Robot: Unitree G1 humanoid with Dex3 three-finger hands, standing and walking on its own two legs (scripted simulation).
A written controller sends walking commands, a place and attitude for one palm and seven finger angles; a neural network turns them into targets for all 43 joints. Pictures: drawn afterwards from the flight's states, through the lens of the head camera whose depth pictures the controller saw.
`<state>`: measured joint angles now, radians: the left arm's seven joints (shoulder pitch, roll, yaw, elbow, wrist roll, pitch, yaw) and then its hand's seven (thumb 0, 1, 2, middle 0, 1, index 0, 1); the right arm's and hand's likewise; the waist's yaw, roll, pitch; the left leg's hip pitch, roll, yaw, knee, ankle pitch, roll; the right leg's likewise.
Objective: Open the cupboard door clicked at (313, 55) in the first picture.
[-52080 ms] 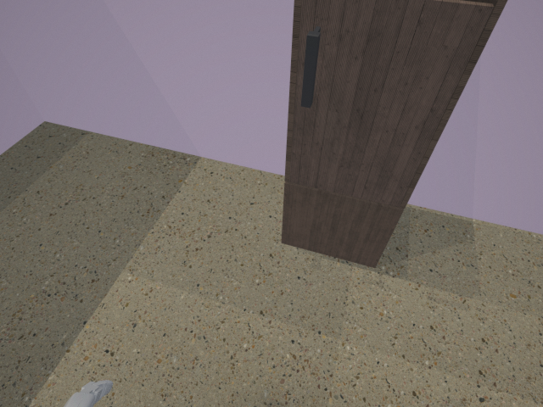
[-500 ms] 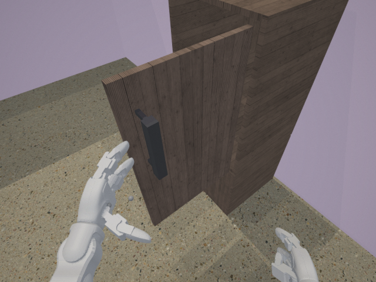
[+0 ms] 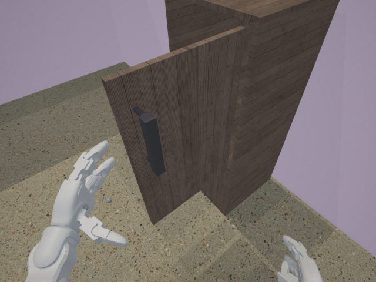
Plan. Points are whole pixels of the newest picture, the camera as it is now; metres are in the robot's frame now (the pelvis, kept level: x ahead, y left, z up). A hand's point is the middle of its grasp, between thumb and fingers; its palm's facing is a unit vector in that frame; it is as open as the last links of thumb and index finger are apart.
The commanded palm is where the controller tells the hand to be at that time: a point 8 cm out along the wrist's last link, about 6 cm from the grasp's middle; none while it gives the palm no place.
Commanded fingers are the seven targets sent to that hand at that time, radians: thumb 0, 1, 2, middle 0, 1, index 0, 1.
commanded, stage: draw the hand back to the body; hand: left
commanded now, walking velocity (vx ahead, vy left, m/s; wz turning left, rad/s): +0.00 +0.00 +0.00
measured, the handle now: (148, 142) +0.39 +0.12 +0.11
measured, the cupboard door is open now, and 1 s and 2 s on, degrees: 91 91 91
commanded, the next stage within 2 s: step back with the hand held close in 1.36 s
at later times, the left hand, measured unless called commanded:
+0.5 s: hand (58, 200) +0.22 +0.24 +0.13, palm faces +0.26 -0.93 -0.26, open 14.7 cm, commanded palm +0.18 +0.29 +0.15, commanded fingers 0.00 0.09 0.56 -0.17 -0.30 -0.17 -0.30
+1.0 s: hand (23, 180) +0.23 +0.29 +0.17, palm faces +0.42 -0.81 -0.41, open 8.9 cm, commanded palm +0.19 +0.33 +0.19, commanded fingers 0.00 0.90 0.90 -0.20 -0.30 -0.20 -0.30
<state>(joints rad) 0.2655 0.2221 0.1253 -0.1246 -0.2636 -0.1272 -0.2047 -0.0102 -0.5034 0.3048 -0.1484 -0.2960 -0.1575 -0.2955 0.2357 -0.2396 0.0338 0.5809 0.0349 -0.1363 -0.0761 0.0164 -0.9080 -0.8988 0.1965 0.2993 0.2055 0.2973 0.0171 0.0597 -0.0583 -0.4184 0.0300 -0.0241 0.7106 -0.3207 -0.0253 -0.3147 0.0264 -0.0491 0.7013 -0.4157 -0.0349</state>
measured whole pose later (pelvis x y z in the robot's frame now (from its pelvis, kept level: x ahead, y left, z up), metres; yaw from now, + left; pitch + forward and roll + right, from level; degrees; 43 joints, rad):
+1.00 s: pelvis +0.03 +0.03 +0.03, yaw -2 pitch -3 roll +0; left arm 0.45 0.35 0.34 -0.36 -0.06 -0.07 0.12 0.01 0.63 0.79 -0.20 -0.30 -0.20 -0.30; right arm 0.18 -0.22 0.02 0.64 0.00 -0.07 -0.08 0.01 -0.91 -0.90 0.20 0.30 0.21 0.30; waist 0.07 0.05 0.01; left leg -0.13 0.00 0.03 0.41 -0.23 0.01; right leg -0.02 0.00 0.00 0.35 -0.28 0.01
